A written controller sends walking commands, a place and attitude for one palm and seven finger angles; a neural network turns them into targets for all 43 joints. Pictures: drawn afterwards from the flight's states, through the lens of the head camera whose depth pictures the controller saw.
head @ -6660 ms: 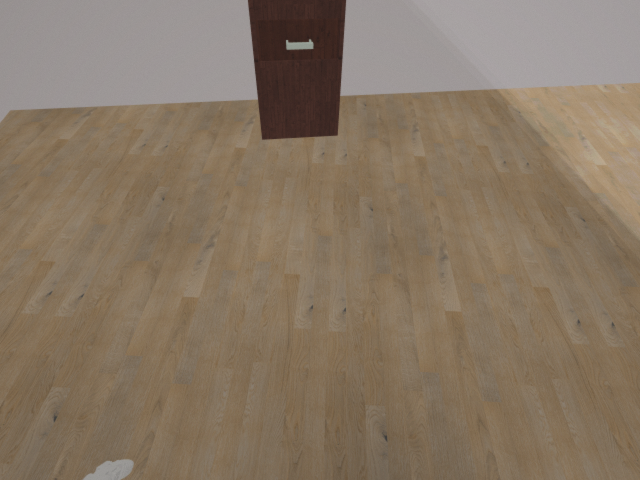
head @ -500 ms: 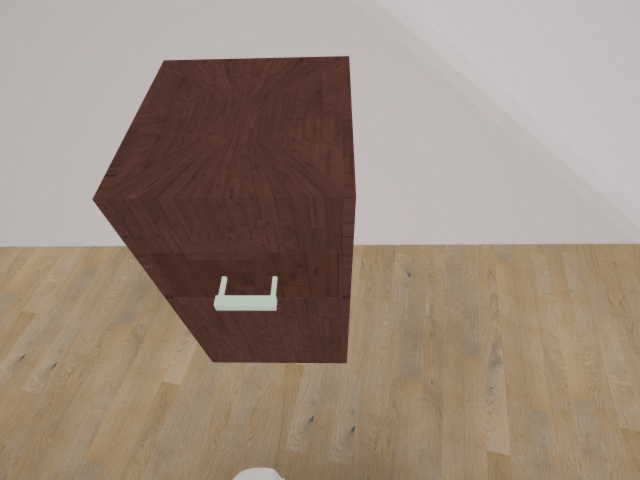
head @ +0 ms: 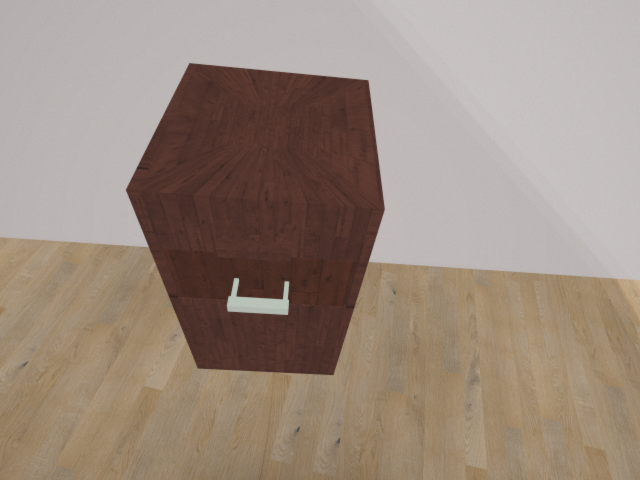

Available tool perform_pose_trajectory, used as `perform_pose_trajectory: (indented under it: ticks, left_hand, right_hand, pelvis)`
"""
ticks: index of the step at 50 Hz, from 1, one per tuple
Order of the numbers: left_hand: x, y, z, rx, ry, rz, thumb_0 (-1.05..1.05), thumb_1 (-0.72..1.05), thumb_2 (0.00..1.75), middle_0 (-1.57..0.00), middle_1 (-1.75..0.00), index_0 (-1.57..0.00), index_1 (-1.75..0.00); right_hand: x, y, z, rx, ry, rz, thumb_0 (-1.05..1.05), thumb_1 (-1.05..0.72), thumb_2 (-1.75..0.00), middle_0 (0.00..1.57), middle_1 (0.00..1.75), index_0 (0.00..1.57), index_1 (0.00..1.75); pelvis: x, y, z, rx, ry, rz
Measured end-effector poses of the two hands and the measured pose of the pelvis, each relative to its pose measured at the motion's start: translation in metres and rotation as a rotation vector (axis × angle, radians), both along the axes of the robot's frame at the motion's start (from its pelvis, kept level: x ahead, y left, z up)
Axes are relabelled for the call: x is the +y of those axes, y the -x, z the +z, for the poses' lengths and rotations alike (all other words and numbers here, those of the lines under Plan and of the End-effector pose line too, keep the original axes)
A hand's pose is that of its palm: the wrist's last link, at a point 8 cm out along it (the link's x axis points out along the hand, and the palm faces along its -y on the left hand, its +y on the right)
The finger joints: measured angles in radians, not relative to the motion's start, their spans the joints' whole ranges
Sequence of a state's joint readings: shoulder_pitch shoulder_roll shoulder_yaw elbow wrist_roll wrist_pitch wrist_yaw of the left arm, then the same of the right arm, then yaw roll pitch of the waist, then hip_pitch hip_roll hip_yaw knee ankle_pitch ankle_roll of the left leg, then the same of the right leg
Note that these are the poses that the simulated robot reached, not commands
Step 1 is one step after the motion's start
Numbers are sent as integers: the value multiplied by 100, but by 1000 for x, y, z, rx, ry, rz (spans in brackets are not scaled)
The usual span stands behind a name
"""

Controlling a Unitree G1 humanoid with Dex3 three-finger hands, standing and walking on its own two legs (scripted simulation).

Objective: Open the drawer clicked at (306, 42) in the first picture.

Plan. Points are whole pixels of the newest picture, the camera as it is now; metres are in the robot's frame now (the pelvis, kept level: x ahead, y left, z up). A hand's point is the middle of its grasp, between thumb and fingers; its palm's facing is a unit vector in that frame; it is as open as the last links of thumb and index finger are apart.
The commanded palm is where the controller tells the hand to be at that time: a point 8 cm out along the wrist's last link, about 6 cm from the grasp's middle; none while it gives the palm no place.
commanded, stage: come to a stop and stand still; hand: left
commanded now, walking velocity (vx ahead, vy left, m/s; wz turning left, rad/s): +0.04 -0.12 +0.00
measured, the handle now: (259, 295) +0.50 +0.15 -0.25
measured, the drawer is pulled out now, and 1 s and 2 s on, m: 0.00 0.00 0.00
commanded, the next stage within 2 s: look again from close up in 1.08 s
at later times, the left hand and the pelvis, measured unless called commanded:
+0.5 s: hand out of the picture +0.01 +0.10 -0.16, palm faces +0.06 -0.97 -0.25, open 7.3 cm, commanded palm none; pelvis +0.00 -0.07 +0.00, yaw +0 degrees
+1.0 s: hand out of the picture +0.03 +0.13 -0.18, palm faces +0.02 -0.98 -0.20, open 7.3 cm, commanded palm none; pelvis +0.03 -0.04 -0.01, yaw -1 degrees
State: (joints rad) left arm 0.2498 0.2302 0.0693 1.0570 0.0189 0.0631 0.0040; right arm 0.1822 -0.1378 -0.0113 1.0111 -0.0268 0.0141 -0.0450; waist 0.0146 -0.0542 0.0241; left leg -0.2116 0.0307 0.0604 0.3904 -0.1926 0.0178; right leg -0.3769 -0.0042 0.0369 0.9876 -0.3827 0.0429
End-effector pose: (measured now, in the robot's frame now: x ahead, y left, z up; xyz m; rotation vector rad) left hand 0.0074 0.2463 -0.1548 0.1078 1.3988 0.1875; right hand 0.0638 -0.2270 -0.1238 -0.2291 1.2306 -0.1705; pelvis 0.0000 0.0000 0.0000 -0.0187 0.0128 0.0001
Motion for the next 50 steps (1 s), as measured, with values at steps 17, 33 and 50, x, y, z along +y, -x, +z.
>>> perform_pose_trajectory:
  ticks: [17, 33, 50]
  left_hand:
    - [-80, -6, 22, -61, -64, -57, 1, 93, 89, -20, -30, -20, -30]
    - [-89, 30, 5, 80, -23, 34, 0, 91, 89, -20, -30, -21, -30]
    - [-65, -21, 1, 14, -14, -41, 0, 91, 89, -20, -30, -20, -30]
  right_hand:
    - [-65, 113, -39, 252, -112, -112, 1, -91, -89, 20, 30, 20, 29]
    - [-63, 9, -36, 95, -76, -16, 1, -91, -90, 19, 30, 19, 29]
    - [-33, -13, -28, 29, -74, -38, -1, -93, -89, 20, 30, 20, 29]
  pelvis:
    - [-64, 6, -4, -12, -46, -7]
    - [-58, -12, -11, -15, -40, 5]
    - [-39, -28, -8, -19, -39, -21]
